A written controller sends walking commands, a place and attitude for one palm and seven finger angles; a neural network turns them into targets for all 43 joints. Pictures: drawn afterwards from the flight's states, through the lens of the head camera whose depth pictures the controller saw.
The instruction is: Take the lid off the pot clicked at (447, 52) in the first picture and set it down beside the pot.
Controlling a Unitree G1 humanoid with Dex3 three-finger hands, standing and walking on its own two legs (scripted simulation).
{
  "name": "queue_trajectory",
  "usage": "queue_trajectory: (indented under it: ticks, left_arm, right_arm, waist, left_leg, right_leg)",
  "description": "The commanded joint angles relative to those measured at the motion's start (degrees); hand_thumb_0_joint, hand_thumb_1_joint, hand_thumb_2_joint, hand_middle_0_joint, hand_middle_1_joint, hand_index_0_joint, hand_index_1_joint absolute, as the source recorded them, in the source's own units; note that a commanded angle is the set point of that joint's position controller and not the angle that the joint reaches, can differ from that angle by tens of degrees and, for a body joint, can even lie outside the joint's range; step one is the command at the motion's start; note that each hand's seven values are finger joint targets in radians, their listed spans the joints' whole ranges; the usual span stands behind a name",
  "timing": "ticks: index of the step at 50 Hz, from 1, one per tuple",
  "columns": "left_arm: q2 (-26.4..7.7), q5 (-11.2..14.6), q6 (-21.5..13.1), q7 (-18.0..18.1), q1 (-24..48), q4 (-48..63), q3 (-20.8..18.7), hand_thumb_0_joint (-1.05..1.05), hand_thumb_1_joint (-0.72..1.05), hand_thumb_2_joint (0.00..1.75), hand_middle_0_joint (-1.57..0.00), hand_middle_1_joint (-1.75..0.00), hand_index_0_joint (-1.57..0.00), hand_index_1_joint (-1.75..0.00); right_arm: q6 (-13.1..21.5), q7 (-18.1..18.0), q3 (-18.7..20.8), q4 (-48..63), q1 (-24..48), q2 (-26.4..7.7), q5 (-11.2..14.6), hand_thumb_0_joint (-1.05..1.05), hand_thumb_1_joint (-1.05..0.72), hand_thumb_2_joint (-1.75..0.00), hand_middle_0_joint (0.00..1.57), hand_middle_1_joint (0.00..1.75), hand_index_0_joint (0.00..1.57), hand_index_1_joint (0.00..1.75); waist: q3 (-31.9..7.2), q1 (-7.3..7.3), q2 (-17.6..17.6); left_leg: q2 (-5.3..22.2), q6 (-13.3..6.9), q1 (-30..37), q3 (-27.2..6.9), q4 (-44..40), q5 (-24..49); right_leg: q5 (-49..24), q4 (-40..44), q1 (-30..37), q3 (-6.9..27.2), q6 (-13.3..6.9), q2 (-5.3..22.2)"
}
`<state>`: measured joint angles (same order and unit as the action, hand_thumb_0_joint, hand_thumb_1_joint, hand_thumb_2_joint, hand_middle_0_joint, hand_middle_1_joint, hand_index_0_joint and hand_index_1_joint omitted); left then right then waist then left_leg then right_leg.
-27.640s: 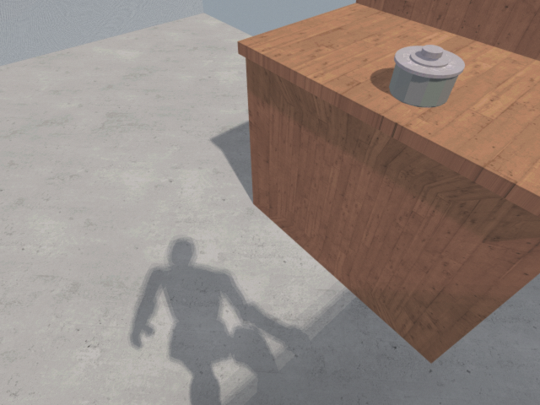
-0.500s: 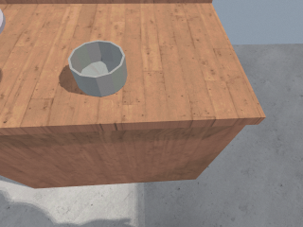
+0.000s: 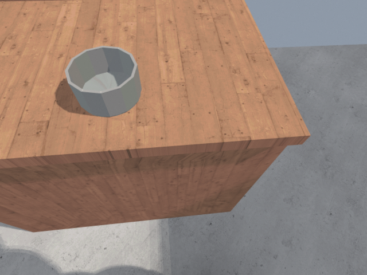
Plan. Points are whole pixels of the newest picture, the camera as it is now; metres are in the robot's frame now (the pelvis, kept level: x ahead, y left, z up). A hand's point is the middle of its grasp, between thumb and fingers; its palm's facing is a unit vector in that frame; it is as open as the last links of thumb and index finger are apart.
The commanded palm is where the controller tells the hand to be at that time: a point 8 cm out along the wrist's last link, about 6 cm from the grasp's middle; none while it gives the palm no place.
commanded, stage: lower the lid onto the table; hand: left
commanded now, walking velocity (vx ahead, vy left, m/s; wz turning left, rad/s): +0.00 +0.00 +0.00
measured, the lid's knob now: out of the picture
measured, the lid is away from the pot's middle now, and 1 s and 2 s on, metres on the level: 0.24 0.22 0.22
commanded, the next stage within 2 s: none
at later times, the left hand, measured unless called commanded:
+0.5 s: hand out of the picture +0.48 +0.35 +0.24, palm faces -0.27 -0.31 -0.91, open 7.3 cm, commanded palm +0.52 +0.35 +0.31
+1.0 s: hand out of the picture +0.49 +0.35 +0.21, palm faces -0.32 -0.30 -0.90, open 7.3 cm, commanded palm +0.54 +0.35 +0.28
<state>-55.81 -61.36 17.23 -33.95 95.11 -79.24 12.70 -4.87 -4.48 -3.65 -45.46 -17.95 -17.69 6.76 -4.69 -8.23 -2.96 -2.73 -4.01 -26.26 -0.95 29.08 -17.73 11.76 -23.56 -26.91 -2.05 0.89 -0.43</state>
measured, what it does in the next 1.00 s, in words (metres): stands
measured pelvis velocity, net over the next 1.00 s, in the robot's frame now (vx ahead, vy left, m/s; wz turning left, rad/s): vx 0.00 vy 0.01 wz -0.01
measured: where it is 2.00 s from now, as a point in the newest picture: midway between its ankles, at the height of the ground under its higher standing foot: outside the picture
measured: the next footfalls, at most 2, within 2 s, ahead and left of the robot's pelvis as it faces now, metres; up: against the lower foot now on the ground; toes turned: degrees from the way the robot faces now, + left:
none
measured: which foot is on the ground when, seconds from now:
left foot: down 0.00-1.00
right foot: down 0.00-1.00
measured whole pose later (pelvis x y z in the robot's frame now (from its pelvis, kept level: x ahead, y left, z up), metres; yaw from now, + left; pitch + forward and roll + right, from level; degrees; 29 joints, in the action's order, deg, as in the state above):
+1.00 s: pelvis +0.00 +0.01 -0.01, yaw +0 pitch +17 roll -3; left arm -53.3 -60.3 12.0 -31.3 90.1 -82.2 10.5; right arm -3.5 -4.9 -3.3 -45.9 -19.3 -17.1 5.9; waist -5.7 -9.7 -2.7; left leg -2.5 -4.7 -30.6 -1.0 34.2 -20.1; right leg 13.1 -26.8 -30.5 -2.2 1.5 -0.6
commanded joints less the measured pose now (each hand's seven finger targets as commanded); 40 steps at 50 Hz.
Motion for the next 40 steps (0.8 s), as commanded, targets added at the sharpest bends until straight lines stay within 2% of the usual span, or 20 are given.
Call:
queue_trajectory:
  ticks: [1, 3, 4, 5, 7, 9, 14, 15, 16, 17, 18, 20, 21, 24, 28, 31, 33, 37, 38, 40]
  left_arm:
    - [-6.27, -1.37, 0.23, 3.22, 28.26, 11.65, 1.18, 0.0, 0.63, 0.99, -0.76, -1.1, -0.86, -1.12]
    - [-4.36, -0.28, 0.23, 3.1, 26.79, 11.72, 2.17, 0.0, 0.63, 0.99, -0.76, -1.1, -0.86, -1.12]
    - [-6.04, -0.91, 0.31, 3.29, 27.15, 11.33, 1.26, 0.0, 0.63, 0.99, -0.76, -1.1, -0.86, -1.12]
    - [-5.0, -0.85, 0.32, 3.44, 26.82, 10.0, 1.78, 0.0, 0.63, 0.99, -0.76, -1.1, -0.86, -1.12]
    - [-6.3, -0.77, -0.12, 3.8, 30.0, 13.84, 1.36, 0.0, 0.63, 0.99, -0.76, -1.1, -0.86, -1.12]
    - [-7.3, -0.81, -0.44, 3.97, 31.12, 15.81, 0.41, 0.0, 0.63, 0.99, -0.76, -1.1, -0.86, -1.12]
    - [-11.71, -1.65, -1.5, 4.27, 26.77, 11.25, -2.45, 0.0, 0.63, 0.99, -0.76, -1.1, -0.86, -1.12]
    - [-10.09, -1.5, -1.6, 4.16, 24.94, 8.29, -1.03, 0.0, 0.63, 0.99, -0.76, -1.1, -0.86, -1.12]
    - [-10.89, -1.15, -1.77, 4.14, 24.9, 8.68, -1.48, 0.0, 0.63, 0.99, -0.76, -1.1, -0.86, -1.12]
    - [-9.84, -0.8, -1.88, 4.17, 26.08, 10.06, -0.71, 0.0, 0.63, 0.99, -0.76, -1.1, -0.86, -1.12]
    - [-8.29, -0.19, -2.29, 4.12, 26.26, 11.4, 0.02, 0.0, 0.63, 0.99, -0.76, -1.1, -0.86, -1.12]
    - [-8.82, -0.82, -2.28, 4.36, 27.37, 11.3, -0.47, 0.0, 0.63, 0.99, -0.76, -1.1, -0.86, -1.12]
    - [-10.88, -0.98, -2.49, 4.48, 28.14, 12.78, -2.02, 0.0, 0.63, 0.99, -0.76, -1.1, -0.86, -1.12]
    - [-11.62, -1.15, -3.03, 4.55, 26.96, 12.37, -2.77, 0.0, 0.63, 0.99, -0.76, -1.1, -0.86, -1.12]
    - [-8.01, -0.15, -3.34, 4.28, 24.87, 11.86, -0.83, 0.0, 0.63, 0.99, -0.76, -1.1, -0.86, -1.12]
    - [-9.46, -0.74, -3.33, 4.62, 24.38, 10.65, -1.95, 0.0, 0.63, 0.99, -0.76, -1.1, -0.86, -1.12]
    - [-6.09, 0.2, -3.76, 4.46, 23.72, 11.28, 0.05, 0.0, 0.63, 0.99, -0.76, -1.1, -0.86, -1.12]
    - [-7.14, -0.27, -3.95, 4.86, 26.17, 11.59, -0.72, 0.0, 0.63, 0.99, -0.76, -1.1, -0.86, -1.12]
    - [-7.64, 0.47, -4.56, 4.74, 26.57, 14.55, -1.03, 0.0, 0.63, 0.99, -0.76, -1.1, -0.86, -1.12]
    - [-10.3, -0.55, -4.81, 5.24, 28.14, 14.58, -2.93, 0.0, 0.63, 0.99, -0.76, -1.1, -0.86, -1.12]
  right_arm:
    - [1.91, -0.66, 2.84, 2.75, -5.26, -10.15, -0.43, 0.0, -0.9, -0.9, 0.2, 0.3, 0.2, 0.3]
    - [2.06, -0.74, 3.0, 2.44, -5.55, -10.23, -0.23, 0.0, -0.9, -0.9, 0.2, 0.3, 0.2, 0.3]
    - [2.09, -0.77, 2.91, 2.08, -5.29, -10.49, -0.55, 0.0, -0.9, -0.9, 0.2, 0.3, 0.2, 0.3]
    - [2.22, -0.94, 2.81, 1.98, -5.22, -10.37, -0.59, 0.0, -0.9, -0.9, 0.2, 0.3, 0.2, 0.3]
    - [2.46, -1.13, 2.86, 2.03, -4.64, -10.51, -0.64, 0.0, -0.9, -0.9, 0.2, 0.3, 0.2, 0.3]
    - [3.1, -1.48, 2.93, 2.02, -4.7, -10.41, -0.71, 0.0, -0.9, -0.9, 0.2, 0.3, 0.2, 0.3]
    - [3.29, -1.89, 2.67, 2.03, -5.65, -10.17, -0.94, 0.0, -0.9, -0.9, 0.2, 0.3, 0.2, 0.3]
    - [3.07, -1.84, 2.52, 2.18, -5.67, -10.06, -0.82, 0.0, -0.9, -0.9, 0.2, 0.3, 0.2, 0.3]
    - [2.62, -1.78, 2.51, 2.26, -5.43, -10.19, -0.72, 0.0, -0.9, -0.9, 0.2, 0.3, 0.2, 0.3]
    - [2.48, -1.7, 2.62, 2.51, -5.14, -10.37, -0.61, 0.0, -0.9, -0.9, 0.2, 0.3, 0.2, 0.3]
    - [2.51, -1.78, 2.56, 2.57, -4.92, -10.3, -0.38, 0.0, -0.9, -0.9, 0.2, 0.3, 0.2, 0.3]
    - [2.57, -1.66, 2.77, 2.4, -5.46, -10.36, -0.71, 0.0, -0.9, -0.9, 0.2, 0.3, 0.2, 0.3]
    - [2.52, -1.66, 2.8, 2.38, -5.39, -10.46, -0.75, 0.0, -0.9, -0.9, 0.2, 0.3, 0.2, 0.3]
    - [2.64, -1.81, 2.88, 2.44, -6.25, -10.41, -0.82, 0.0, -0.9, -0.9, 0.2, 0.3, 0.2, 0.3]
    - [2.52, -1.43, 3.09, 2.59, -6.87, -10.28, -0.57, 0.0, -0.9, -0.9, 0.2, 0.3, 0.2, 0.3]
    - [1.9, -1.22, 3.22, 2.14, -7.43, -10.54, -1.07, 0.0, -0.9, -0.9, 0.2, 0.3, 0.2, 0.3]
    - [1.91, -1.17, 3.25, 2.07, -7.44, -10.4, -0.69, 0.0, -0.9, -0.9, 0.2, 0.3, 0.2, 0.3]
    - [2.1, -1.16, 3.54, 1.64, -7.93, -10.52, -1.19, 0.0, -0.9, -0.9, 0.2, 0.3, 0.2, 0.3]
    - [2.23, -1.38, 3.4, 1.75, -7.72, -10.55, -0.87, 0.0, -0.9, -0.9, 0.2, 0.3, 0.2, 0.3]
    - [2.49, -1.39, 3.58, 1.39, -8.61, -10.56, -1.31, 0.0, -0.9, -0.9, 0.2, 0.3, 0.2, 0.3]
  waist:
    - [-24.85, -0.66, -7.79]
    - [-23.91, -0.67, -7.92]
    - [-23.75, -0.86, -6.87]
    - [-22.31, -1.13, -6.99]
    - [-24.53, -0.88, -8.85]
    - [-28.05, -0.53, -10.72]
    - [-27.42, -0.36, -6.24]
    - [-24.44, -0.86, -4.79]
    - [-23.97, -0.79, -3.53]
    - [-23.96, -0.94, -5.34]
    - [-25.19, -0.46, -7.86]
    - [-26.13, -0.76, -9.44]
    - [-26.84, -0.64, -9.89]
    - [-28.53, -0.58, -8.39]
    - [-27.51, -0.52, -9.41]
    - [-26.35, -1.09, -6.8]
    - [-26.32, -1.09, -9.75]
    - [-26.51, -1.77, -10.18]
    - [-28.81, -1.13, -11.07]
    - [-30.72, -1.35, -11.52]
  left_leg:
    - [3.24, 3.6, 21.06, -2.39, 2.88, 44.02]
    - [3.14, 3.67, 21.23, -2.17, 2.23, 42.83]
    - [3.16, 3.58, 20.21, -2.19, 2.42, 40.59]
    - [3.0, 3.31, 19.13, -1.98, 2.11, 38.45]
    - [2.87, 3.28, 19.69, -2.29, 1.53, 36.53]
    - [3.22, 3.74, 22.99, -2.87, 2.74, 41.29]
    - [2.53, 3.12, 19.0, -1.62, 3.39, 40.1]
    - [2.29, 2.78, 16.34, -1.04, 2.97, 36.69]
    - [2.36, 2.56, 14.76, -0.86, 2.3, 33.86]
    - [2.42, 2.49, 15.14, -0.78, 1.97, 33.58]
    - [2.71, 3.17, 17.17, -1.09, 2.33, 38.2]
    - [3.01, 3.42, 19.28, -1.81, 3.58, 40.99]
    - [3.2, 3.54, 19.91, -1.96, 3.7, 41.46]
    - [3.35, 3.67, 20.76, -2.29, 4.77, 45.29]
    - [3.62, 4.32, 22.06, -2.81, 5.17, 49.14]
    - [3.4, 3.84, 19.61, -2.68, 5.21, 45.78]
    - [3.64, 4.33, 21.11, -2.5, 5.41, 48.74]
    - [3.59, 4.14, 21.47, -3.32, 5.46, 44.35]
    - [3.86, 4.54, 22.99, -3.24, 5.72, 48.56]
    - [4.07, 4.57, 24.01, -4.0, 6.41, 49.44]
  right_leg:
    - [-16.7, -0.26, 4.68, -1.46, -0.99, -1.44]
    - [-16.24, 0.29, 4.87, -1.69, -1.17, -1.38]
    - [-15.55, 0.15, 4.49, -1.39, -0.99, -1.52]
    - [-14.82, 0.18, 3.83, -1.45, -1.13, -1.53]
    - [-14.05, 0.18, 4.83, -1.34, -1.31, -1.32]
    - [-14.99, -0.35, 4.39, -1.32, -1.18, -1.46]
    - [-17.45, -1.23, 7.24, -0.93, -0.83, -1.59]
    - [-16.82, -1.13, 6.94, -0.94, -0.8, -1.56]
    - [-16.51, -1.04, 8.21, -0.76, -0.73, -1.37]
    - [-16.43, -0.84, 7.58, -0.64, -0.88, -1.14]
    - [-17.26, -1.23, 7.24, -1.07, -1.23, -1.16]
    - [-17.21, -1.51, 5.18, -0.97, -0.96, -1.58]
    - [-17.14, -1.47, 5.24, -0.91, -0.89, -1.57]
    - [-18.63, -2.16, 5.46, -1.0, -0.63, -1.8]
    - [-18.23, -2.27, 3.71, -1.78, -0.92, -1.95]
    - [-18.31, -2.37, 3.86, -1.35, -0.64, -2.08]
    - [-18.43, -2.47, 2.47, -1.86, -1.0, -1.98]
    - [-15.32, -2.21, 0.82, -1.66, -0.84, -2.32]
    - [-17.13, -2.61, 2.0, -1.85, -1.01, -2.17]
    - [-17.04, -3.07, 1.41, -1.73, -0.77, -2.37]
